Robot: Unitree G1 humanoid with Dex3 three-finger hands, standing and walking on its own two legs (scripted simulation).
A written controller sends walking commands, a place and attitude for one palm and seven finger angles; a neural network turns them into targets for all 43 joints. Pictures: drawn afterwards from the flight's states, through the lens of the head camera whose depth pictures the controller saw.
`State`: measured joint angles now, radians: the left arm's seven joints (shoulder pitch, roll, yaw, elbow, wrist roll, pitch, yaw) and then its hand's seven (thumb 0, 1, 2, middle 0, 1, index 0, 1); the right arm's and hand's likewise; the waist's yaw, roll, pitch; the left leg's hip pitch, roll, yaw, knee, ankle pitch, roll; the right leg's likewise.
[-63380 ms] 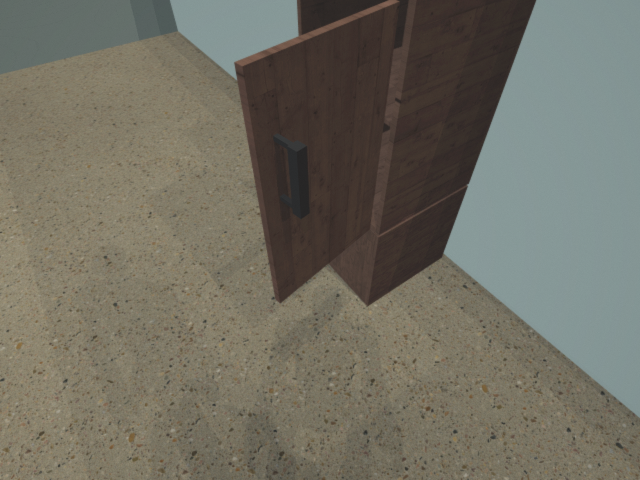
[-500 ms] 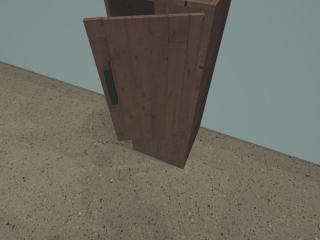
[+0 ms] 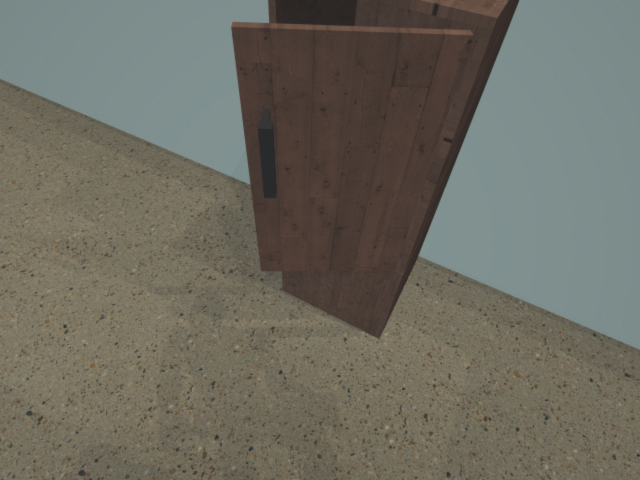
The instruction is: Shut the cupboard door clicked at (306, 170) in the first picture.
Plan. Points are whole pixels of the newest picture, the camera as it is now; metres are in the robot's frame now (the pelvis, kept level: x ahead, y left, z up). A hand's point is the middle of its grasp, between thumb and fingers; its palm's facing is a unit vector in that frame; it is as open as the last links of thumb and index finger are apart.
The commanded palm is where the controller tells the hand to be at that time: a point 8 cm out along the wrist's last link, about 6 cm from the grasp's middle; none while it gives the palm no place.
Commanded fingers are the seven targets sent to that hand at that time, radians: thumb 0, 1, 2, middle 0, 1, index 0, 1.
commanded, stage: look again from close up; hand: left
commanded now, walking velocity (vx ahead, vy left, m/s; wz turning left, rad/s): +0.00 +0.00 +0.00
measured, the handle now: (268, 154) +0.61 +0.15 +0.05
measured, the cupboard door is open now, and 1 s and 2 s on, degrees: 31 31 31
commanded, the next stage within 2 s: shuffle to correct the standing spot in 0.26 s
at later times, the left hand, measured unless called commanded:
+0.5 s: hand out of the picture -0.01 +0.16 -0.18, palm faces +0.02 -0.99 -0.17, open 7.4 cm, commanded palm none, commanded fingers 0.00 0.90 0.90 -0.20 -0.30 -0.20 -0.30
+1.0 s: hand out of the picture +0.04 +0.12 -0.19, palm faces +0.13 -0.99 -0.09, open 7.4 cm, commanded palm none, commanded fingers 0.00 0.90 0.90 -0.20 -0.30 -0.20 -0.30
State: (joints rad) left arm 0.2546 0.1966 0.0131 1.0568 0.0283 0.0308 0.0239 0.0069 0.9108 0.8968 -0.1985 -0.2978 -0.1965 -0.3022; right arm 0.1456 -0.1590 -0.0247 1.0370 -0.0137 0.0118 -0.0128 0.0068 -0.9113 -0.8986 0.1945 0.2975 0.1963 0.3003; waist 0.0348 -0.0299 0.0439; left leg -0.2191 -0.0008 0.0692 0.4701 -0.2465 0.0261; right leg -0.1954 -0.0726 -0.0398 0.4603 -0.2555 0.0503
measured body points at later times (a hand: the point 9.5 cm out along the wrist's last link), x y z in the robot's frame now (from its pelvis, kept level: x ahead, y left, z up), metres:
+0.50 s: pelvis +0.01 -0.01 +0.00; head +0.02 +0.00 +0.45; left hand -0.01 +0.21 -0.16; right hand -0.01 -0.22 -0.16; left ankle +0.00 +0.10 -0.74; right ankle -0.01 -0.15 -0.74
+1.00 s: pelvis +0.12 -0.02 -0.01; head +0.15 +0.02 +0.44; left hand +0.03 +0.17 -0.18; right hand +0.18 -0.25 -0.15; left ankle +0.10 +0.07 -0.74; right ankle +0.06 -0.14 -0.66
